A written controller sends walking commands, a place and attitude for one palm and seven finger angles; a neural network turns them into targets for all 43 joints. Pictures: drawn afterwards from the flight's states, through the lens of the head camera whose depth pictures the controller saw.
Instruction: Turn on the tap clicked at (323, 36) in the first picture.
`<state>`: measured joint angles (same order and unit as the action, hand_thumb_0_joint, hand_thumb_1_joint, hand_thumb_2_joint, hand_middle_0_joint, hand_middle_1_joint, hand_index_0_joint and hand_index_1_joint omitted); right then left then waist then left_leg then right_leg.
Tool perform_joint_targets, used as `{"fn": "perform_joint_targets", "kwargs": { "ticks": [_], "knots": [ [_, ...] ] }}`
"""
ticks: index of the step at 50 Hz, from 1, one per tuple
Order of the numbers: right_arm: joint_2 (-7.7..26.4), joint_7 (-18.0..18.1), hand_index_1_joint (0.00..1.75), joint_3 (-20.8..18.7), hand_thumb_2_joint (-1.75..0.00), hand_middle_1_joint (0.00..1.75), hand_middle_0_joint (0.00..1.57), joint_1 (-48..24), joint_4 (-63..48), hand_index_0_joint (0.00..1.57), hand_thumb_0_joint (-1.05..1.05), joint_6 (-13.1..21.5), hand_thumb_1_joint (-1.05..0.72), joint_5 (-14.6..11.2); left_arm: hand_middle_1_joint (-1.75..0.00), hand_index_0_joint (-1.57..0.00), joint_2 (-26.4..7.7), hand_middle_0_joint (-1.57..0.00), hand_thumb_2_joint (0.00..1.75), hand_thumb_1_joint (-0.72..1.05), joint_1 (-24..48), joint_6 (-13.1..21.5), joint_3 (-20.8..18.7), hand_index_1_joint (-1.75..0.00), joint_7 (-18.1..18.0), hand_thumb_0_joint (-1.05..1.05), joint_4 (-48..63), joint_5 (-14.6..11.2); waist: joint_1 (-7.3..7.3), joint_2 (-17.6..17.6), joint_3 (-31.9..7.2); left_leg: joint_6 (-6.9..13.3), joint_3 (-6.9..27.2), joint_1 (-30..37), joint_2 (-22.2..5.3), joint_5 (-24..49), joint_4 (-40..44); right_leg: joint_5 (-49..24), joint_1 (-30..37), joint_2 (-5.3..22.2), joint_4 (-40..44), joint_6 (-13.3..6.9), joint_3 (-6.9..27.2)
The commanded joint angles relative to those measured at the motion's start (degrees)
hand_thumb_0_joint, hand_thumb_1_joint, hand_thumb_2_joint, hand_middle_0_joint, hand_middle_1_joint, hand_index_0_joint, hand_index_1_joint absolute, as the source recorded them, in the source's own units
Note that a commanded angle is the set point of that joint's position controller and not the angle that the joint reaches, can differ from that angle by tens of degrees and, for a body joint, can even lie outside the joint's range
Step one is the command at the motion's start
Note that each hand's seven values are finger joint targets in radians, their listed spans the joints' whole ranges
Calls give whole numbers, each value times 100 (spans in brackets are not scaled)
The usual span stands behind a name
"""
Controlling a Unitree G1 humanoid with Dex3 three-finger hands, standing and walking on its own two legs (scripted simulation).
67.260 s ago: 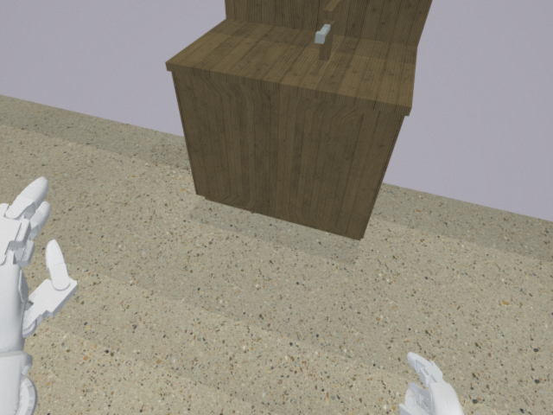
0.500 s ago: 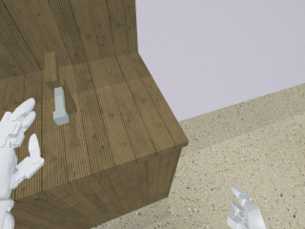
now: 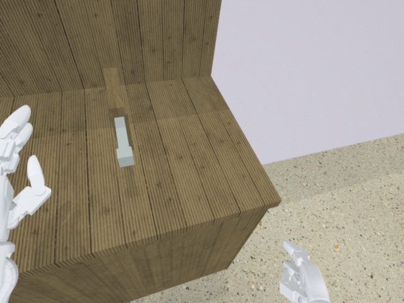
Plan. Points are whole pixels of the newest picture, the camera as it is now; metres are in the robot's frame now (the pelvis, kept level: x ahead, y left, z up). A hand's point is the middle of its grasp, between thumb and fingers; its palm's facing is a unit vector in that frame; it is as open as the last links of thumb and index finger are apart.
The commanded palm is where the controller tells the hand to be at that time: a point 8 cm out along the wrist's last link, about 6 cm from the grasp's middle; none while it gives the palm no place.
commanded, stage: come to a stop and stand still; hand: left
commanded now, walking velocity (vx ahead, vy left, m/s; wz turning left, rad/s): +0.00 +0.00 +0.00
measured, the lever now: (125, 156) +0.35 +0.19 +0.09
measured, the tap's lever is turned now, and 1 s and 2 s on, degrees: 0 0 0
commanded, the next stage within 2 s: look again from close up in 0.28 s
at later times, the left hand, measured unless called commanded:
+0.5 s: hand (46, 201) +0.21 +0.24 +0.16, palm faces +0.39 -0.85 -0.36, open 7.4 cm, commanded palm +0.15 +0.27 +0.17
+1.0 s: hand (68, 195) +0.22 +0.22 +0.16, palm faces +0.38 -0.85 -0.36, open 7.4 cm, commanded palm +0.16 +0.25 +0.17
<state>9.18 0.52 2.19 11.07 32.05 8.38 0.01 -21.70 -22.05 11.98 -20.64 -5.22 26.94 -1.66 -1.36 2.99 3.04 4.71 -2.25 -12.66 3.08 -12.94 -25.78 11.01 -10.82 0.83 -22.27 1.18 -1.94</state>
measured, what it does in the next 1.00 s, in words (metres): stands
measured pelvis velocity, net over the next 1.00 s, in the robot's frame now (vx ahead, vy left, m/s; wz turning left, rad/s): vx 0.00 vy -0.03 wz -0.01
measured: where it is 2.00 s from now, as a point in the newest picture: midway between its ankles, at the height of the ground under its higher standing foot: outside the picture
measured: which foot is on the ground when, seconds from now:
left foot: down 0.00-1.00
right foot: down 0.00-1.00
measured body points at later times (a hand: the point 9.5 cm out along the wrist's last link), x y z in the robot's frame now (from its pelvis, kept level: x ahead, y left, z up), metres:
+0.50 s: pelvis +0.00 -0.01 +0.00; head +0.01 +0.01 +0.45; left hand +0.18 +0.28 +0.18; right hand +0.18 -0.23 -0.07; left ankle +0.01 +0.06 -0.74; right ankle +0.01 -0.14 -0.74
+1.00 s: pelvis +0.00 -0.03 +0.00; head +0.02 -0.01 +0.45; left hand +0.19 +0.26 +0.18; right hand +0.17 -0.25 -0.07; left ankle +0.01 +0.06 -0.74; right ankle +0.01 -0.14 -0.74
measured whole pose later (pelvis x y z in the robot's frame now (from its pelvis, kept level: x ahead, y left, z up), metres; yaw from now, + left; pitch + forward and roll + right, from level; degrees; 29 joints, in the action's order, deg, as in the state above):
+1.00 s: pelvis +0.00 -0.03 +0.00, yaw +0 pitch +0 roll -1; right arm 10.3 1.4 0.6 12.0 32.9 5.5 -1.0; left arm -21.2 -23.6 10.5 -20.8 -5.8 26.4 -3.3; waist -1.1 1.5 2.4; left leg 2.3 -1.6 -12.2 1.0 -12.1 -24.5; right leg 10.5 -10.7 -1.3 -21.5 -1.0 -2.5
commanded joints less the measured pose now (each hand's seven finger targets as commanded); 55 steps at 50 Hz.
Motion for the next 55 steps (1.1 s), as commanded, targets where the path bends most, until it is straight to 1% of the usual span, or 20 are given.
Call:
{"fn": "perform_joint_targets", "kwargs": {
  "ticks": [1, 4, 7, 8, 12, 13, 17, 18, 25, 27, 28, 31, 36, 37, 38, 42, 43, 47, 48, 55],
  "knots": [
    [912, 63, 30, -427, -90, 30, 20, -271, -821, 20, 0, 248, -90, -5, -30, -20, -842, -20, 90, 90, 225, 442, -517, -30, -100, 0, 1453, -49, 28, -1138, -1133, -696, 851, 575, -984, 2478, 507, -568, 353, 91, -220, -220, 58],
    [945, 40, 30, -473, -90, 30, 20, -237, -813, 20, 0, 180, -90, -16, -30, -20, -750, -20, 90, 90, 90, 385, -456, -30, -94, 0, 1343, -49, 52, -977, -1093, -767, 889, 745, -1051, 2873, 477, -295, 188, 66, -241, -219, 11],
    [929, 58, 30, -448, -90, 30, 20, -355, -805, 20, 0, 116, -90, -65, -30, -20, -853, -20, 90, 90, 18, 338, -609, -30, -142, 0, 1242, -54, 39, -721, -1072, -793, 814, 606, -980, 2659, 405, -673, 354, 105, -96, -217, 4],
    [966, 65, 30, -447, -90, 30, 20, -311, -793, 20, 0, 75, -90, -37, -30, -20, -725, -20, 90, 90, -64, 330, -499, -30, -122, 0, 1058, -86, 58, -589, -1010, -766, 830, 395, -950, 2420, 436, -766, 466, 118, -54, -215, 10],
    [954, 118, 30, -458, -90, 30, 20, -443, -821, 20, 0, 59, -90, -96, -30, -20, -983, -20, 90, 90, 128, 357, -681, -30, -177, 0, 1395, -70, 53, -717, -1040, -735, 772, 290, -859, 2011, 450, -974, 617, 184, -65, -232, 69],
    [964, 124, 30, -440, -90, 30, 20, -406, -813, 20, 0, 44, -90, -58, -30, -20, -771, -20, 90, 90, 80, 367, -491, -30, -147, 0, 1288, -100, 60, -713, -988, -690, 777, 195, -836, 1781, 526, -868, 614, 171, -43, -222, 49],
    [925, 152, 30, -441, -90, 30, 20, -484, -816, 20, 0, 88, -90, -93, -30, -20, -990, -20, 90, 90, 131, 387, -654, -30, -201, 0, 1529, -74, 37, -974, -976, -625, 783, 115, -832, 1354, 549, -814, 660, 216, -25, -237, 142],
    [942, 152, 30, -423, -90, 30, 20, -425, -802, 20, 0, 76, -90, -53, -30, -20, -795, -20, 90, 90, 89, 397, -494, -30, -179, 0, 1415, -102, 46, -851, -930, -587, 805, -4, -812, 1131, 625, -752, 692, 198, 6, -233, 116],
    [959, 185, 30, -458, -90, 30, 20, -385, -784, 20, 0, 89, -90, -83, -30, -20, -789, -20, 90, 90, 131, 352, -515, -30, -190, 0, 1051, -94, 54, -658, -712, -415, 806, -233, -782, 134, 742, -472, 619, 269, 228, -244, 320],
    [930, 202, 30, -442, -90, 30, 20, -460, -761, 20, 0, 79, -90, -114, -30, -20, -806, -20, 90, 90, 109, 318, -536, -30, -205, 0, 971, -96, 53, -532, -693, -393, 760, -134, -752, 157, 695, -454, 509, 277, 318, -237, 352],
    [958, 201, 30, -425, -90, 30, 20, -429, -756, 20, 0, 61, -90, -71, -30, -20, -644, -20, 90, 90, 109, 315, -372, -30, -180, 0, 845, -110, 62, -432, -633, -359, 769, -184, -738, 71, 715, -366, 464, 266, 375, -230, 342],
    [966, 207, 30, -452, -90, 30, 20, -425, -778, 20, 0, 74, -90, -90, -30, -20, -721, -20, 90, 90, 236, 283, -407, -30, -183, 0, 904, -101, 57, -408, -662, -342, 758, -126, -735, 120, 655, -383, 457, 318, 429, -244, 454],
    [971, 209, 30, -438, -90, 30, 20, -484, -798, 20, 0, 95, -90, -92, -30, -20, -742, -20, 90, 90, 418, 282, -348, -30, -198, 0, 1112, -79, 58, -580, -583, -306, 777, -169, -711, -163, 693, -50, 374, 318, 514, -257, 494],
    [941, 225, 30, -425, -90, 30, 20, -577, -769, 20, 0, 99, -90, -111, -30, -20, -914, -20, 90, 90, 377, 278, -511, -30, -230, 0, 1175, -73, 47, -640, -602, -293, 751, -133, -711, -204, 686, -48, 355, 308, 532, -247, 491],
    [952, 226, 30, -403, -90, 30, 20, -497, -742, 20, 0, 86, -90, -66, -30, -20, -747, -20, 90, 90, 383, 299, -381, -30, -211, 0, 1136, -100, 58, -594, -656, -307, 795, -153, -717, -166, 763, -46, 418, 247, 478, -245, 399],
    [906, 216, 30, -433, -90, 30, 20, -527, -773, 20, 0, 81, -90, -110, -30, -20, -956, -20, 90, 90, 289, 282, -621, -30, -208, 0, 1252, -140, 45, -699, -799, -361, 871, -12, -872, 86, 840, -296, 473, 140, 269, -219, 325],
    [920, 210, 30, -422, -90, 30, 20, -483, -782, 20, 0, 55, -90, -75, -30, -20, -810, -20, 90, 90, 255, 272, -500, -30, -183, 0, 1178, -170, 55, -729, -741, -352, 882, -59, -892, 103, 890, -306, 446, 102, 258, -205, 287],
    [896, 169, 30, -468, -90, 30, 20, -496, -814, 20, 0, 32, -90, -124, -30, -20, -888, -20, 90, 90, 222, 230, -578, -30, -162, 0, 1225, -185, 60, -875, -801, -389, 890, 84, -1043, 362, 832, -377, 357, 73, 128, -192, 233],
    [912, 161, 30, -455, -90, 30, 20, -439, -809, 20, 0, 2, -90, -92, -30, -20, -744, -20, 90, 90, 201, 214, -438, -30, -136, 0, 1120, -203, 77, -831, -725, -367, 913, -11, -1073, 337, 861, -334, 325, 43, 117, -183, 198],
    [932, 118, 30, -531, -90, 30, 20, -389, -886, 20, 0, -65, -90, -106, -30, -20, -860, -20, 90, 90, 151, 120, -548, -30, -104, 0, 1297, -230, 80, -749, -899, -334, 836, 121, -1187, 898, 484, -593, 313, 89, 50, -224, 233]
  ]
}}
